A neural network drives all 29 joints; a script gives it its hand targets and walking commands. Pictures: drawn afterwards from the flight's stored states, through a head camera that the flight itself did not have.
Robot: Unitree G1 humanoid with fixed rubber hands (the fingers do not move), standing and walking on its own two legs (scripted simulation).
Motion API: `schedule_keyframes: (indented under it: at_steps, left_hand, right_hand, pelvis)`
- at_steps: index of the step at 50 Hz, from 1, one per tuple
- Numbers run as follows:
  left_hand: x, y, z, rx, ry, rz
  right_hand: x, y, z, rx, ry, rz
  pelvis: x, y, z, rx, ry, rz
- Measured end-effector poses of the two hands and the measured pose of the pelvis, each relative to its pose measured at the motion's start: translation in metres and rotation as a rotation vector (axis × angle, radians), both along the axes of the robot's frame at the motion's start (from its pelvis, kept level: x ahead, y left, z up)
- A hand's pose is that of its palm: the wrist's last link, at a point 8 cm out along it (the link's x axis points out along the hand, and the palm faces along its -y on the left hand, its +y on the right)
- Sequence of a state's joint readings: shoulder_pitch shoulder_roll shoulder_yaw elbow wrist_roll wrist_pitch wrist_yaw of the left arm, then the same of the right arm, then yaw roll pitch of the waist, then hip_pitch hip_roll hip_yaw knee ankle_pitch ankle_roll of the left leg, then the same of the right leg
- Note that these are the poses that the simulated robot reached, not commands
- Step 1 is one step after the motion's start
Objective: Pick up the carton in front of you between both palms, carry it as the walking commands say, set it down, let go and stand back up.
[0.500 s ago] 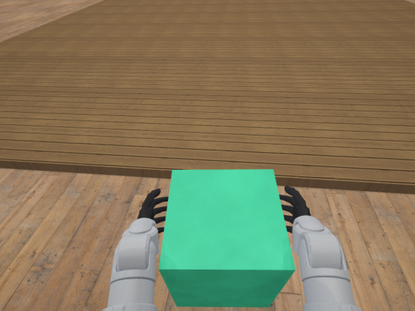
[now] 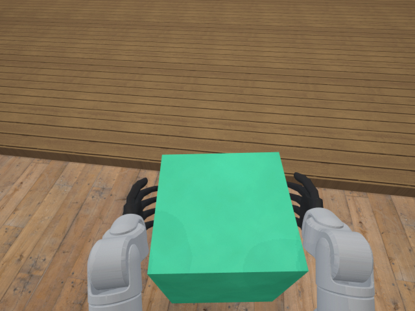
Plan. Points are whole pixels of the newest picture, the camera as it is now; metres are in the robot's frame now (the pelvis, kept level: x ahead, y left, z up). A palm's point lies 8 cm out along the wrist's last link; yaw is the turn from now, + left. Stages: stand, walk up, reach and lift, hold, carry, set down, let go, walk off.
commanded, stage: carry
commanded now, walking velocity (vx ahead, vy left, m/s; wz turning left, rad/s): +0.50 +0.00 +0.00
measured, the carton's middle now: (221, 233) +0.27 +0.01 +0.01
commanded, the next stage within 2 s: none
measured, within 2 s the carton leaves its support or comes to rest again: neither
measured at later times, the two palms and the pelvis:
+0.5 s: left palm (176, 108) +0.58 +0.13 +0.08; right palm (292, 106) +0.60 -0.17 +0.08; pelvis +0.32 -0.03 -0.01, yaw +3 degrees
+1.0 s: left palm (182, 19) +0.99 +0.15 +0.16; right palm (270, 15) +0.99 -0.15 +0.17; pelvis +0.60 +0.00 -0.01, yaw +0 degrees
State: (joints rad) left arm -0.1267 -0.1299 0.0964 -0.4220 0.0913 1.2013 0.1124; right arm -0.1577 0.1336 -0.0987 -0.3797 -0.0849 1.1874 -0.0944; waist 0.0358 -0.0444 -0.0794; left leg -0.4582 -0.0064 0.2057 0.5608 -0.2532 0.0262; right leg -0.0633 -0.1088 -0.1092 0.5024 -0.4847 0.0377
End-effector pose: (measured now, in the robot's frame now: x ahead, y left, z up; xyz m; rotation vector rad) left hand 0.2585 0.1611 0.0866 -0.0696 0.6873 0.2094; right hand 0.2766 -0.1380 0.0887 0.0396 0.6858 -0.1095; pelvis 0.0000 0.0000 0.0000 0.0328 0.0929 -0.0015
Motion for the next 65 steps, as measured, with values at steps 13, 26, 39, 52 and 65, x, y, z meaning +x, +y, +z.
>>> schedule_keyframes:
  at_steps: [13,26,39,52,65]
  left_hand:
    - [0.17,-0.019,0.024,-0.007,0.013,-0.134]
    - [0.334,-0.031,-0.002,0.015,0.028,0.006]
    - [0.525,-0.03,0.082,0.026,-0.15,0.009]
    - [0.754,-0.009,0.061,0.02,0.025,-0.12]
    - [0.826,-0.01,0.05,-0.015,-0.029,-0.008]
  right_hand:
    - [0.13,-0.019,0.027,-0.015,0.015,-0.129]
    - [0.335,-0.031,-0.008,0.02,0.029,0.002]
    - [0.525,-0.03,0.072,0.037,-0.151,-0.002]
    - [0.73,-0.01,0.068,-0.098,0.025,-0.022]
    - [0.816,-0.011,0.045,0.041,-0.027,-0.057]
  pelvis:
    - [0.15,0.011,0.025,-0.068,0.003,-0.019]
    - [0.331,-0.035,-0.003,-0.052,-0.041,0.056]
    - [0.485,-0.032,0.023,-0.009,-0.017,0.035]
    - [0.612,0.002,-0.003,-0.031,-0.019,0.01]
    - [0.683,-0.007,0.008,-0.037,0.025,0.026]
